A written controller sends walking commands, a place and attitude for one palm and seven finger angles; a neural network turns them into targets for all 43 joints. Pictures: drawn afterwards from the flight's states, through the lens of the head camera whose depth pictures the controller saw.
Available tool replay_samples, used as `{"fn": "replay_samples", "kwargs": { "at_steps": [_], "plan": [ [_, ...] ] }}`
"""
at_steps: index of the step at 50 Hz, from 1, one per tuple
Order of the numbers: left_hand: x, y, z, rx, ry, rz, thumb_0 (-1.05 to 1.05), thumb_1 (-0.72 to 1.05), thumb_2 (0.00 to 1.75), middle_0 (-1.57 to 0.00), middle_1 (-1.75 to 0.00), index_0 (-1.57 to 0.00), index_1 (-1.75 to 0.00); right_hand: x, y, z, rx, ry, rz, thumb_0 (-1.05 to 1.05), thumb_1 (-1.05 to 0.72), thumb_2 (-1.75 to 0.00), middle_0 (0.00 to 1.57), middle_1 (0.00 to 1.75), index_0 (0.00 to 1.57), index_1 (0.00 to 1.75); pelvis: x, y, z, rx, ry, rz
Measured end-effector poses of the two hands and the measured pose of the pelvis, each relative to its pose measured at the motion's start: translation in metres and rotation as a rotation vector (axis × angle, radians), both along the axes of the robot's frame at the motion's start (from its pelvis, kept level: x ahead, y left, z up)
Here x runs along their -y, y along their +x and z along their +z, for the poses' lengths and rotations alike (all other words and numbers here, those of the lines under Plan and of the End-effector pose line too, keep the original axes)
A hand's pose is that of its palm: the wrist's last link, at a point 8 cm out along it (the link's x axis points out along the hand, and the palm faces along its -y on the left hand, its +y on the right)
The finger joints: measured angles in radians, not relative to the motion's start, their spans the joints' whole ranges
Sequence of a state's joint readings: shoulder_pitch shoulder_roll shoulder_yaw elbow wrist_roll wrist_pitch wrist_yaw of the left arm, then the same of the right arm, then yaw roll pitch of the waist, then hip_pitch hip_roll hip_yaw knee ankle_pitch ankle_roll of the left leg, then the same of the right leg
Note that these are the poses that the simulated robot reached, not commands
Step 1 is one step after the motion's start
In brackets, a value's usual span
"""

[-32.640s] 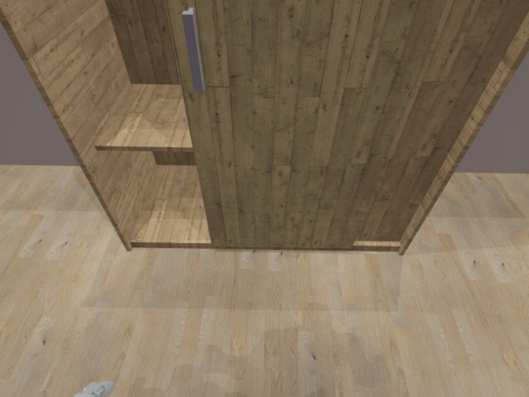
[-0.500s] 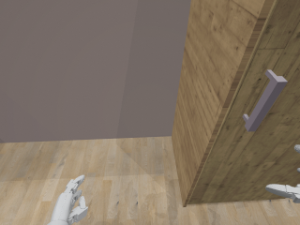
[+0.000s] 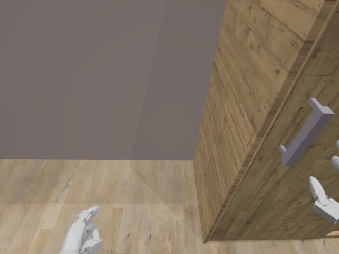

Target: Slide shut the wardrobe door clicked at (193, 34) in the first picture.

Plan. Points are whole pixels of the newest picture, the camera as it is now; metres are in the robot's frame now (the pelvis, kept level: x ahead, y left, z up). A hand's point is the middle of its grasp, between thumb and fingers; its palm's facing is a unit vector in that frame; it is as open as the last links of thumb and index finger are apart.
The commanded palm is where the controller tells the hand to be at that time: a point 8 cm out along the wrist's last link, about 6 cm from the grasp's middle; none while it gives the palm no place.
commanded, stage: draw the hand back to the body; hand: right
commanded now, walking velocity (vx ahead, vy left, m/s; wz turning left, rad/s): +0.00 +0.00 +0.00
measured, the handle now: (299, 133) +0.35 -0.31 +0.14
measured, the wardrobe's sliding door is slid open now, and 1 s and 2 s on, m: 0.00 0.00 0.00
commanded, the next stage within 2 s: step back with the hand held close in 0.42 s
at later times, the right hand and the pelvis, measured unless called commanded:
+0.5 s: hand (309, 200) +0.18 -0.23 +0.15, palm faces +0.46 +0.81 -0.36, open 7.4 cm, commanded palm +0.13 -0.27 +0.17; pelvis +0.00 +0.03 +0.00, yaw +0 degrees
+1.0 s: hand (335, 205) +0.17 -0.27 +0.16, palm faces +0.39 +0.75 -0.54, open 7.4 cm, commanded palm +0.10 -0.30 +0.17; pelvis -0.04 -0.01 -0.01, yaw +1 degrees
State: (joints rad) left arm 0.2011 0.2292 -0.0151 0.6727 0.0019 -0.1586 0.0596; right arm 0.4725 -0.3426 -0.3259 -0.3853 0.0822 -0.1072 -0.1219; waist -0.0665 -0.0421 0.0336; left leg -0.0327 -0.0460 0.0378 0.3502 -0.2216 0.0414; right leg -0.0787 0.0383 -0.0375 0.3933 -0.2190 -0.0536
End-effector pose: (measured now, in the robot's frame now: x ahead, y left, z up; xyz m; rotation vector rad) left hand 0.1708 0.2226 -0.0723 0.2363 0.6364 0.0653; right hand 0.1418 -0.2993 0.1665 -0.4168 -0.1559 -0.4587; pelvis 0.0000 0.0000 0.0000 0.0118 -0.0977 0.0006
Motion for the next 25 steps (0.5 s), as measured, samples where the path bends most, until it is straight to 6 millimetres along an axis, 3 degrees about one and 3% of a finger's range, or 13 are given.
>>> {"fn": "replay_samples", "kwargs": {
  "at_steps": [10,25],
  "plan": [
    [-0.008,0.010,0.000,-0.003,-0.007,-0.003,0.01,0.90,0.90,-0.20,-0.30,-0.20,-0.30,-0.013,0.000,0.000,-0.012,0.002,0.000,0.01,-0.81,-0.86,0.22,0.35,0.21,0.35,-0.011,0.002,0.000,-0.005,-0.004,-0.003],
    [-0.021,-0.001,-0.010,-0.033,-0.029,0.012,0.01,0.90,0.90,-0.20,-0.30,-0.20,-0.30,-0.031,-0.005,0.001,-0.018,0.002,-0.010,0.01,-0.89,-0.90,0.21,0.30,0.21,0.31,-0.027,-0.001,0.000,0.005,-0.009,-0.005]
  ]
}}
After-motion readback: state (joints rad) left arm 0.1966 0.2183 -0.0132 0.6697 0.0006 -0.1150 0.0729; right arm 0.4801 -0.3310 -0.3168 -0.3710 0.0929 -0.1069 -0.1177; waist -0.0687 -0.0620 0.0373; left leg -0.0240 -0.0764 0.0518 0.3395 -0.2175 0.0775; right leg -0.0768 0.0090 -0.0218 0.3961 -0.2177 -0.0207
